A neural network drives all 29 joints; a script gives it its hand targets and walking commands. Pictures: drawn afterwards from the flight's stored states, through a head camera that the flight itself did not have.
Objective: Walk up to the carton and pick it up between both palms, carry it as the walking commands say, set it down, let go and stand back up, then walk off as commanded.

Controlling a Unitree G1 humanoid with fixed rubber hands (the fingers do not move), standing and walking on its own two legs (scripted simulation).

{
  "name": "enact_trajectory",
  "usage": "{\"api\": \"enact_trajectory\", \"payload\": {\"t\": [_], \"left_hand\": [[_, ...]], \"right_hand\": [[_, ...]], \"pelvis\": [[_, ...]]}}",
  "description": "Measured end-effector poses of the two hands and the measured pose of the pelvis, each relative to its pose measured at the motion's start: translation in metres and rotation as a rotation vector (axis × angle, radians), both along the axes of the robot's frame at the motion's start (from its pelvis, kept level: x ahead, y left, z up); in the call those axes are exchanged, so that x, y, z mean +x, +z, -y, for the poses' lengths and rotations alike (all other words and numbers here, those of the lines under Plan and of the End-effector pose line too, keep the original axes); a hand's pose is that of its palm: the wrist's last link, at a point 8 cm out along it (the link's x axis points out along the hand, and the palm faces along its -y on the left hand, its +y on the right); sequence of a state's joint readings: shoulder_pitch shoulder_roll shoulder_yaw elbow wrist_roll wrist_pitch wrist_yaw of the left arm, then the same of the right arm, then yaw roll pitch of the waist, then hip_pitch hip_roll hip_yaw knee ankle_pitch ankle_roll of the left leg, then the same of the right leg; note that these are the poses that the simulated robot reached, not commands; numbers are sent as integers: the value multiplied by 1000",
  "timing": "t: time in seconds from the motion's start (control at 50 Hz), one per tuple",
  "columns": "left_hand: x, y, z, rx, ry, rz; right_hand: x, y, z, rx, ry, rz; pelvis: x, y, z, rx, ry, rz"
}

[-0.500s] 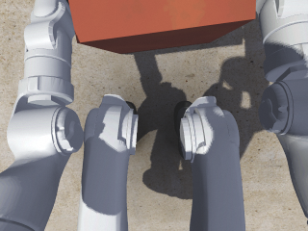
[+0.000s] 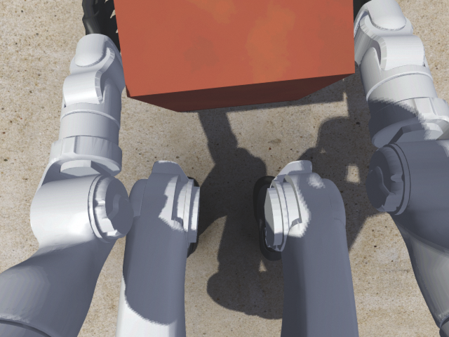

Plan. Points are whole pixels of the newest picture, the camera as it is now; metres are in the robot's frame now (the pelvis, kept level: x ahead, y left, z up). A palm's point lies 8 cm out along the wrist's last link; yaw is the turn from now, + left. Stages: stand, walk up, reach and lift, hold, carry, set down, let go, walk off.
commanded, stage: set down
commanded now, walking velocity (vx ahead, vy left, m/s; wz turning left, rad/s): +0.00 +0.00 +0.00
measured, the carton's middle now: (229, 6) +0.58 -0.01 -0.21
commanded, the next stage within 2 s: none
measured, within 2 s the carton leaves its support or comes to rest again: neither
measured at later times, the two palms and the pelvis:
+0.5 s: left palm (107, 35) +0.52 +0.17 -0.14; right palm (364, 7) +0.54 -0.20 -0.14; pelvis +0.00 +0.00 +0.01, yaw -1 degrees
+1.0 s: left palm (90, 47) +0.51 +0.20 -0.16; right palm (380, 13) +0.53 -0.23 -0.15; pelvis -0.01 +0.01 +0.02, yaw +0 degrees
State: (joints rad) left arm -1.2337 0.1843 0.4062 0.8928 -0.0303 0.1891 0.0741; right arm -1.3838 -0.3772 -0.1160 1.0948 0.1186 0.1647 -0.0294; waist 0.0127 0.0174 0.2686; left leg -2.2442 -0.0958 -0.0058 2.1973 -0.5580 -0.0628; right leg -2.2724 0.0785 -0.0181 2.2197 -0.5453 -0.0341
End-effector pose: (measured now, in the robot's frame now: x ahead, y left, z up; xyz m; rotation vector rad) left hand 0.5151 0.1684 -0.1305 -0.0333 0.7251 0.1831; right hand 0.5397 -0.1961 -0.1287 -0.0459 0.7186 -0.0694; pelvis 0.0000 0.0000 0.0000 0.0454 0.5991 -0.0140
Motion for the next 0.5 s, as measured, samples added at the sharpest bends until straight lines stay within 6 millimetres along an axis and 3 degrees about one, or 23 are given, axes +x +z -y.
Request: {"api": "enact_trajectory", "payload": {"t": [0.5], "left_hand": [[6,-14,-1,40,-26,5]], "right_hand": [[-1,-8,1,-6,-23,35]], "pelvis": [[-2,6,-4,-12,-10,6]]}}
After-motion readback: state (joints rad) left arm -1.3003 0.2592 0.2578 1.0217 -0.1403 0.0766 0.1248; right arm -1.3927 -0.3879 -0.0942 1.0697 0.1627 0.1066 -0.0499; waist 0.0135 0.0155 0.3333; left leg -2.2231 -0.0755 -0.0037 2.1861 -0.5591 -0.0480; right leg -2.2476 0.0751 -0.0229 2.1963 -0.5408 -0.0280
